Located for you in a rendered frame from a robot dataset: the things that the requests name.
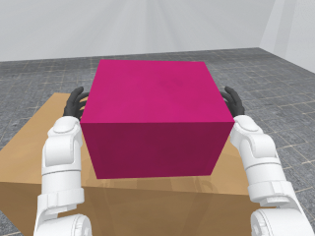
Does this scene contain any left robot hand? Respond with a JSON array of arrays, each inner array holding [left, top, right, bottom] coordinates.
[[62, 87, 90, 122]]

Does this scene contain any right robot hand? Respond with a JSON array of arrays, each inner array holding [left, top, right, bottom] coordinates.
[[220, 87, 245, 118]]

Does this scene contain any robot left forearm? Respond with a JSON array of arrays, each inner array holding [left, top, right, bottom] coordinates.
[[33, 116, 85, 236]]

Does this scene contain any right robot upper arm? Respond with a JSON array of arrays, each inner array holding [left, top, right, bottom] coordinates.
[[250, 207, 313, 236]]

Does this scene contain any carton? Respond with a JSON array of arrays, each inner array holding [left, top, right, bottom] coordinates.
[[80, 59, 235, 179]]

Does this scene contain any pedestal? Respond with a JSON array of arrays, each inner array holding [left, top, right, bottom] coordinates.
[[0, 92, 276, 236]]

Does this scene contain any robot right forearm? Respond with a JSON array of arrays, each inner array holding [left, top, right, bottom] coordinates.
[[229, 115, 315, 236]]

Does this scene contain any left robot upper arm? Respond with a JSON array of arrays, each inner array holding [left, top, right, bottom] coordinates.
[[35, 213, 93, 236]]

